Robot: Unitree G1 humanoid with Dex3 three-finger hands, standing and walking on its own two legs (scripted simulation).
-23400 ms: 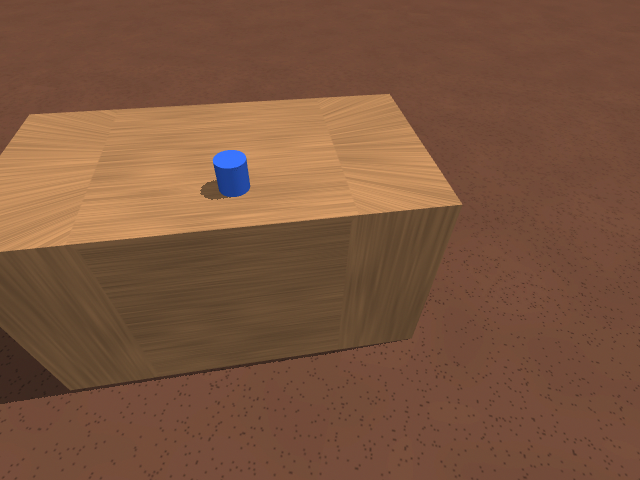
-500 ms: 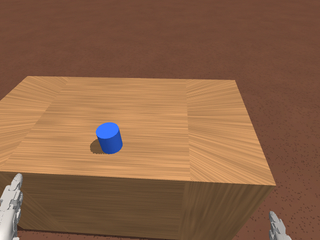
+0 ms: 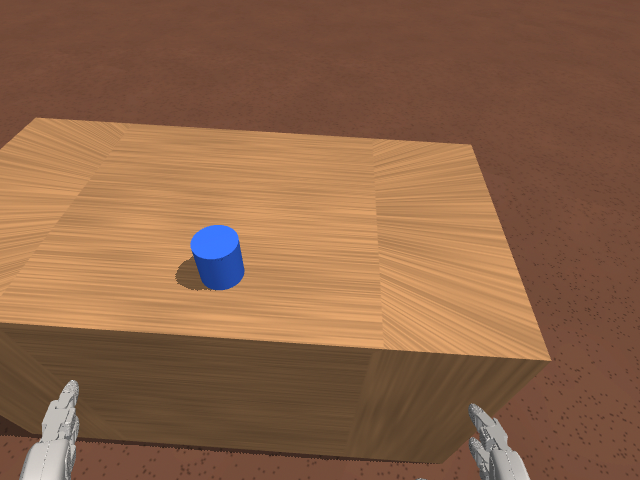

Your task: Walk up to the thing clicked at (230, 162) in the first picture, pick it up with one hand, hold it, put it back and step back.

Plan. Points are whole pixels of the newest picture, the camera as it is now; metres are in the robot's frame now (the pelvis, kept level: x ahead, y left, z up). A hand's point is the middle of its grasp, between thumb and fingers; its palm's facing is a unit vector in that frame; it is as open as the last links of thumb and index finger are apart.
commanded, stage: home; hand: left
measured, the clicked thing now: (218, 257) +0.51 +0.20 -0.04
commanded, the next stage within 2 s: none
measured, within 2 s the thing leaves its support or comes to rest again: neither
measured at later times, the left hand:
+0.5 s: hand (183, 464) +0.19 +0.18 -0.06, palm faces +0.10 -0.96 -0.25, open 17.5 cm
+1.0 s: hand (188, 471) +0.18 +0.17 -0.06, palm faces +0.11 -0.95 -0.28, open 17.4 cm
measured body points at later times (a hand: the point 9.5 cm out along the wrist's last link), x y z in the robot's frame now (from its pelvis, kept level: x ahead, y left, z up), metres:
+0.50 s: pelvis +0.02 +0.00 -0.01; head +0.05 +0.00 +0.44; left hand +0.18 +0.23 -0.04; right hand +0.17 -0.24 -0.08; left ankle +0.03 +0.13 -0.70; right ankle +0.02 -0.14 -0.70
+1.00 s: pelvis +0.01 -0.01 -0.01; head +0.04 -0.01 +0.44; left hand +0.17 +0.22 -0.04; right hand +0.18 -0.25 -0.08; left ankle +0.03 +0.13 -0.70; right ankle +0.02 -0.14 -0.70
